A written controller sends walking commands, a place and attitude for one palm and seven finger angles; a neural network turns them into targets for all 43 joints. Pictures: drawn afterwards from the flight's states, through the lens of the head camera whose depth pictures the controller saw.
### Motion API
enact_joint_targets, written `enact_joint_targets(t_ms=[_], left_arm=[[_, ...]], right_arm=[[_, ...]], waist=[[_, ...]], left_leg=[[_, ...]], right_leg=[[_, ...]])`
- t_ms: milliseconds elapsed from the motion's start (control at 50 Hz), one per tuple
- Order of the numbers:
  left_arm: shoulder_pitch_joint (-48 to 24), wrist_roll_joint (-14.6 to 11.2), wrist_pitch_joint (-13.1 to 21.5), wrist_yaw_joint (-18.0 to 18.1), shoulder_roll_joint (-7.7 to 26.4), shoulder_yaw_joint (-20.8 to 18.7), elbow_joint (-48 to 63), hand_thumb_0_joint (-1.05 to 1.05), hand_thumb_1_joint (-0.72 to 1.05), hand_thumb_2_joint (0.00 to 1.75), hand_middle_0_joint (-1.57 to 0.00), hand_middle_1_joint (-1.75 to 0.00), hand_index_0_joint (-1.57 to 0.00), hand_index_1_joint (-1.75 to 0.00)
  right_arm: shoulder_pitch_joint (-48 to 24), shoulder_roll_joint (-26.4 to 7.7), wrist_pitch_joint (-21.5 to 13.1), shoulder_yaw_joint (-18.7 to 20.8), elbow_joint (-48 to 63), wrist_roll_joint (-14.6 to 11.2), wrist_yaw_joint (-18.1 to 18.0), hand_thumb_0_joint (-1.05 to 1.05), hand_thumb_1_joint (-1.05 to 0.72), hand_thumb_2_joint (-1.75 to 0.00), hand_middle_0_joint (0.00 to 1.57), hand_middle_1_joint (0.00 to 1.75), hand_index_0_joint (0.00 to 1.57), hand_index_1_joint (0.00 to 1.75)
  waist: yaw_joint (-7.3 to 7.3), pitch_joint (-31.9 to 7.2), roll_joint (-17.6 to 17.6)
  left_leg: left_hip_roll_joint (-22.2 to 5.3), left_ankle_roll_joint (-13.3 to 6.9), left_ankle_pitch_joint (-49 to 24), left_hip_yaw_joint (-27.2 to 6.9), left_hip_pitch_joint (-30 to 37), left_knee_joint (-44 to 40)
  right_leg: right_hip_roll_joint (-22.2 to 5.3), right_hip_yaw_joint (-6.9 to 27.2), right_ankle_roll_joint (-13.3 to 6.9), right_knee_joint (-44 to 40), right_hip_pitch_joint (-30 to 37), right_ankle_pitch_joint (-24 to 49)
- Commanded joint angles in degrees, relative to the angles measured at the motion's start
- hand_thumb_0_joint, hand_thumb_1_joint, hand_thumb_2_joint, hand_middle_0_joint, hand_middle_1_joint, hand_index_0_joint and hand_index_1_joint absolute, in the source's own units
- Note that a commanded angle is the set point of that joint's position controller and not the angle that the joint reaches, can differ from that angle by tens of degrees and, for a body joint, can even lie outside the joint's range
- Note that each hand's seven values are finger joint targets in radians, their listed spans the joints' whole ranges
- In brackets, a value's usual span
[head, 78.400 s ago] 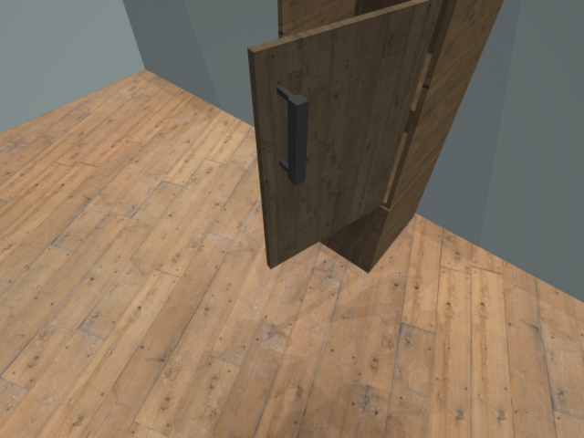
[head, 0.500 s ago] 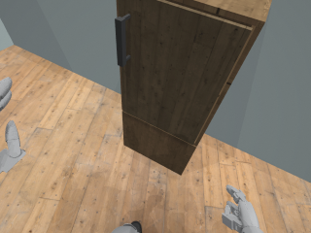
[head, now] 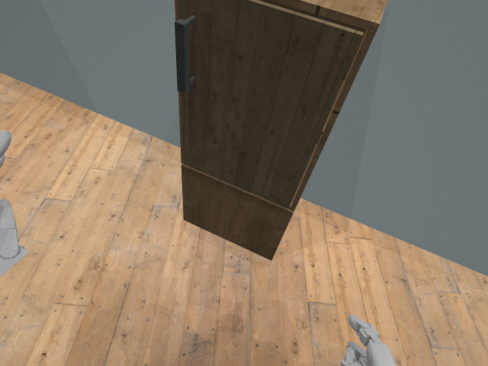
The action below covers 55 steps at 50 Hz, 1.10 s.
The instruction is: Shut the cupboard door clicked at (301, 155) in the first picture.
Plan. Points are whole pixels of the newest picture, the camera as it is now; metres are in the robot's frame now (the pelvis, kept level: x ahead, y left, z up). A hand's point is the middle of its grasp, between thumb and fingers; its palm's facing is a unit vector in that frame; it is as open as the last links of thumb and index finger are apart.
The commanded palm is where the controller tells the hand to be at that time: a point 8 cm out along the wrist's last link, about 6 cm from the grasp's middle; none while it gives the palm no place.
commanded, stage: stop stepping back and stand still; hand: left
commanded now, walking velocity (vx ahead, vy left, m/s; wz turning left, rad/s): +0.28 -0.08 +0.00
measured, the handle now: (187, 55) +0.78 +0.17 +0.10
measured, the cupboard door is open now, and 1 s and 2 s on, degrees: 0 0 0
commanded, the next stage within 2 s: let the arm hang, fingers relaxed in 0.54 s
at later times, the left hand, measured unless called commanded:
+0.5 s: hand out of the picture +0.16 +0.28 +0.19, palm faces +0.45 -0.79 -0.42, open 7.4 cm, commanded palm +0.10 +0.31 +0.18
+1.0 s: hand out of the picture +0.03 +0.19 -0.18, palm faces +0.12 -0.98 -0.13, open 6.8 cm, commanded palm none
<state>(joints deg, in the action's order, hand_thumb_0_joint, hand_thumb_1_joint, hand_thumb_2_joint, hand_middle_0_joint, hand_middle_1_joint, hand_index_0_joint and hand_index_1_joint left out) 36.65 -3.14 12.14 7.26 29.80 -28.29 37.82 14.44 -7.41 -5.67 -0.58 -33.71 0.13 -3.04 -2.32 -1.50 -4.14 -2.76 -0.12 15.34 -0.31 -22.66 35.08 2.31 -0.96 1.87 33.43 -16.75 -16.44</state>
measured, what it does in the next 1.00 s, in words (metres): stands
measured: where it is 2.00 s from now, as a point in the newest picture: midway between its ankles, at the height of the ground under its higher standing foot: outside the picture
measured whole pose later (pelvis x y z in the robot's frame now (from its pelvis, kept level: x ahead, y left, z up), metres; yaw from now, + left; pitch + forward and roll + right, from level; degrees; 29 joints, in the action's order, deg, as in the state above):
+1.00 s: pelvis -0.03 +0.02 +0.00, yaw +4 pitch -1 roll -1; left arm 17.2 0.5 -1.5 1.6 11.0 -2.5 -48.9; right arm 15.3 -10.0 0.4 -1.4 -54.3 2.2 -1.1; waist -0.8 1.2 -4.9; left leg 2.3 -2.1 12.3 -2.8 -19.9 33.0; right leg 2.5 -3.9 -2.2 29.4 -8.9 -19.9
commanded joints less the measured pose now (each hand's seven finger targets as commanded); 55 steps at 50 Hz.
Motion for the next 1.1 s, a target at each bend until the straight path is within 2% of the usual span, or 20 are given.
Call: enact_joint_targets(t_ms=[0, 40, 80, 160, 220, 280, 320, 340, 380, 460, 520, 580, 600, 620, 640, 660, 760, 880, 960, 1080], left_arm=[[0.64, -0.62, 2.67, 2.17, 5.34, -6.65, 4.54, 0.0, 0.9, 0.9, -0.2, -0.3, -0.2, -0.3], [-4.14, -1.08, 2.28, 2.65, 5.17, -6.64, -1.09, 0.0, 0.9, 0.9, -0.2, -0.3, -0.2, -0.3], [-5.56, -1.15, 0.85, 2.54, 4.2, -4.16, -3.23, 0.0, 0.9, 0.9, -0.2, -0.3, -0.2, -0.3], [-10.33, 0.21, -0.18, 2.42, 1.85, 0.88, -4.08, 0.0, 0.9, 0.9, -0.2, -0.3, -0.2, -0.3], [-17.84, 1.4, 0.15, 2.74, 2.88, 2.19, -1.62, 0.0, 0.9, 0.9, -0.2, -0.3, -0.2, -0.3], [-22.86, 1.92, 1.6, 3.14, 5.99, 0.06, 4.76, 0.0, 0.9, 0.9, -0.2, -0.3, -0.2, -0.3], [-19.78, 2.1, 2.63, 3.46, 4.68, -0.26, 6.84, 0.0, 0.9, 0.9, -0.2, -0.3, -0.2, -0.3], [-18.02, 2.32, 2.84, 3.43, 5.0, -1.24, 6.89, 0.0, 0.9, 0.9, -0.2, -0.3, -0.2, -0.3], [-12.38, 1.71, 2.8, 3.06, 6.22, -3.65, 5.48, 0.0, 0.9, 0.9, -0.2, -0.3, -0.2, -0.3], [-3.83, 1.22, 1.87, 2.75, 3.78, -2.86, 1.73, 0.0, 0.9, 0.9, -0.2, -0.3, -0.2, -0.3], [-4.65, 0.31, 1.53, 2.57, 4.16, -3.22, -1.15, 0.0, 0.9, 0.9, -0.2, -0.3, -0.2, -0.3], [-7.73, -0.23, 0.4, 2.57, 3.0, -0.78, -2.65, 0.0, 0.9, 0.9, -0.2, -0.3, -0.2, -0.3], [-8.62, -0.07, 0.26, 2.56, 2.28, 0.41, -3.32, 0.0, 0.9, 0.9, -0.2, -0.3, -0.2, -0.3], [-11.85, 6.0, -7.75, -5.19, -7.7, 22.03, -42.97, 0.0, 0.9, 0.9, -0.2, -0.3, -0.2, -0.3], [-10.71, 5.43, -11.5, -6.17, -9.77, 21.0, -44.13, 0.0, 0.9, 0.9, -0.2, -0.3, -0.2, -0.3], [-10.12, 5.13, -12.59, -6.57, -11.4, 22.19, -43.57, 0.0, 0.9, 0.9, -0.2, -0.3, -0.2, -0.3], [-16.89, 5.26, -12.36, -6.47, -11.4, 23.52, -57.41, 0.0, 0.9, 0.9, -0.2, -0.3, -0.2, -0.3], [-17.54, 4.13, -12.14, -5.52, -10.2, 25.05, -77.92, 0.0, 0.9, 0.9, -0.2, -0.3, -0.2, -0.3], [-14.53, 3.95, -12.14, -5.5, -13.16, 24.65, -86.82, 0.0, 0.9, 0.9, -0.2, -0.3, -0.2, -0.3], [-13.95, 4.01, -11.99, -5.9, -13.65, 26.05, -95.12, 0.0, 0.9, 0.9, -0.2, -0.3, -0.2, -0.3]], right_arm=[[-3.82, -11.06, -2.71, 2.89, 6.04, -0.58, -0.51, 0.0, -0.9, -0.9, 0.2, 0.3, 0.2, 0.3], [-3.43, -11.65, -1.64, 2.87, 5.02, -0.15, -1.14, 0.0, -0.9, -0.9, 0.2, 0.3, 0.2, 0.3], [-4.16, -11.65, -1.26, 3.31, 4.72, -0.72, -1.35, 0.0, -0.9, -0.9, 0.2, 0.3, 0.2, 0.3], [-6.48, -11.04, 0.08, 2.39, 5.2, -0.45, -1.93, 0.0, -0.9, -0.9, 0.2, 0.3, 0.2, 0.3], [-7.04, -11.08, -0.44, 2.18, 4.72, -0.08, -2.37, 0.0, -0.9, -0.9, 0.2, 0.3, 0.2, 0.3], [-7.36, -12.09, -1.93, 2.46, 4.91, 0.07, -2.83, 0.0, -0.9, -0.9, 0.2, 0.3, 0.2, 0.3], [-6.91, -11.99, -3.14, 2.02, 5.27, -0.13, -2.92, 0.0, -0.9, -0.9, 0.2, 0.3, 0.2, 0.3], [-6.89, -11.57, -3.61, 2.14, 5.49, -0.11, -2.76, 0.0, -0.9, -0.9, 0.2, 0.3, 0.2, 0.3], [-6.23, -10.84, -3.93, 2.52, 5.59, 0.15, -2.38, 0.0, -0.9, -0.9, 0.2, 0.3, 0.2, 0.3], [-5.67, -10.14, -3.23, 2.18, 5.45, -0.03, -1.12, 0.0, -0.9, -0.9, 0.2, 0.3, 0.2, 0.3], [-4.65, -10.64, -1.9, 2.33, 5.33, 0.4, -0.79, 0.0, -0.9, -0.9, 0.2, 0.3, 0.2, 0.3], [-5.19, -11.34, -0.98, 3.12, 5.01, -0.68, -0.83, 0.0, -0.9, -0.9, 0.2, 0.3, 0.2, 0.3], [-5.43, -10.87, -0.68, 2.6, 4.98, -0.69, -0.84, 0.0, -0.9, -0.9, 0.2, 0.3, 0.2, 0.3], [-7.24, -17.39, -4.09, 4.24, -6.36, 0.35, 4.11, 0.0, -0.9, -0.9, 0.2, 0.3, 0.2, 0.3], [-2.77, -14.37, -1.5, 4.87, -6.95, 0.5, 3.65, 0.0, -0.9, -0.9, 0.2, 0.3, 0.2, 0.3], [-1.97, -14.15, -0.41, 4.35, -6.02, 0.54, 3.05, 0.0, -0.9, -0.9, 0.2, 0.3, 0.2, 0.3], [-3.61, -14.36, 2.53, 2.71, -7.0, 1.94, 2.09, 0.0, -0.9, -0.9, 0.2, 0.3, 0.2, 0.3], [-3.15, -12.04, 4.14, 1.08, -13.5, 1.67, 1.78, 0.0, -0.9, -0.9, 0.2, 0.3, 0.2, 0.3], [-1.13, -9.32, 4.72, 1.06, -17.34, 1.65, 1.11, 0.0, -0.9, -0.9, 0.2, 0.3, 0.2, 0.3], [2.03, -10.33, 5.28, 1.34, -21.49, 0.79, 0.62, 0.0, -0.9, -0.9, 0.2, 0.3, 0.2, 0.3]], waist=[[1.14, -6.13, 9.61], [0.14, -4.04, 9.26], [0.56, -5.64, 3.4], [0.51, 3.73, 1.45], [0.19, 7.18, -0.18], [0.39, 6.1, 9.65], [1.03, 3.32, 21.91], [1.46, 2.55, 23.81], [1.89, 0.46, 22.32], [2.16, -2.45, 12.13], [1.45, -3.12, 5.78], [1.41, -0.84, -1.37], [1.14, 0.51, -1.45], [-1.58, 2.76, 2.28], [-0.65, -2.44, 1.05], [-0.15, -1.4, 1.12], [2.01, 0.29, -8.75], [2.73, -1.19, 10.5], [2.83, -2.43, 21.33], [2.31, 3.13, 6.65]], left_leg=[[-4.37, -0.98, 0.2, -5.03, -1.53, -9.52], [-2.98, -0.74, -0.68, -3.82, 2.91, -8.61], [-0.92, -0.52, 1.92, -2.46, 7.59, -5.54], [0.49, -1.27, 10.65, -2.08, 4.27, -4.49], [1.2, -1.41, 10.8, -2.27, 3.51, -2.71], [-0.61, -2.15, 15.17, -7.63, 4.18, -12.42], [-6.57, -3.87, 29.82, -18.79, -0.16, -26.78], [-8.81, -4.77, 33.8, -21.28, -2.23, -29.38], [-9.14, -4.78, 31.47, -19.88, -1.89, -28.86], [-4.1, -2.41, 17.63, -9.03, -0.94, -19.31], [-1.1, -0.97, 3.49, -4.11, 2.21, -8.07], [0.27, -0.59, 1.09, -2.47, 4.48, 0.47], [0.17, -0.7, -0.51, -2.83, 4.31, 0.84], [-3.2, -0.76, -17.42, -4.59, 1.73, 10.02], [-1.94, -0.24, -18.43, -4.73, 7.3, 7.94], [-2.03, -0.84, -20.56, -4.92, 7.68, 6.47], [-2.16, -3.96, -23.47, -9.73, 2.89, 0.97], [-1.15, -3.32, -19.96, -10.12, 6.83, -6.97], [-1.39, -3.3, -10.39, -11.2, 7.29, -12.22], [-2.58, -3.53, -7.16, -12.05, 8.73, -15.42]], right_leg=[[-2.46, 2.83, -2.26, -10.22, 11.61, 7.0], [-4.74, 6.36, -4.32, -12.15, 5.81, 6.85], [-6.15, 9.06, -4.61, -14.1, 1.54, 0.21], [-7.4, 11.21, -5.31, -20.31, -7.51, -20.55], [-8.04, 10.61, -6.12, -20.54, -10.82, -24.69], [-4.13, 5.81, -4.51, -13.03, -7.99, -18.44], [1.74, 0.12, -1.77, 0.85, 0.76, -9.18], [2.36, 0.18, -1.37, 5.35, 3.24, -6.73], [2.2, 0.21, -1.59, 5.28, 5.08, -5.81], [0.99, 0.25, -2.92, -11.21, 11.94, -3.7], [-6.45, 10.49, -6.49, -15.95, 7.74, -0.73], [-11.53, 18.52, -8.06, -20.46, -0.04, -7.95], [-12.12, 17.86, -8.6, -19.79, -0.29, -4.81], [-15.26, 7.18, -9.09, -6.71, -4.36, 21.89], [-11.03, 7.0, -8.74, -2.68, -4.17, 25.01], [-9.44, 4.89, -6.59, -1.72, -5.12, 21.13], [-7.25, 5.64, -5.2, -2.63, 0.18, 14.06], [-6.93, 6.64, -4.92, -7.53, 6.86, 6.78], [-6.26, 4.59, -5.41, -10.29, 10.12, 2.68], [-5.95, 4.32, -5.08, -14.74, 8.36, 2.3]])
